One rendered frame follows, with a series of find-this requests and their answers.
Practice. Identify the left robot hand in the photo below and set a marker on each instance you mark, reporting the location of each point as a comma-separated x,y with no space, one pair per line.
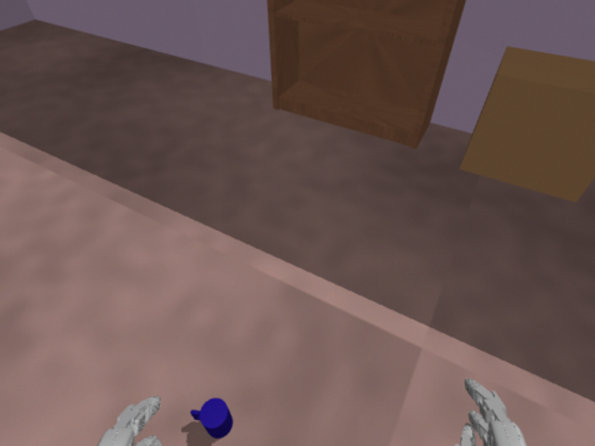
129,424

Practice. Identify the right robot hand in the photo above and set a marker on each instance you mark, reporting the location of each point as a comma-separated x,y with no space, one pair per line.
492,425

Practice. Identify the bookshelf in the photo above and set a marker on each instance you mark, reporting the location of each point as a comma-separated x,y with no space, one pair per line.
373,66

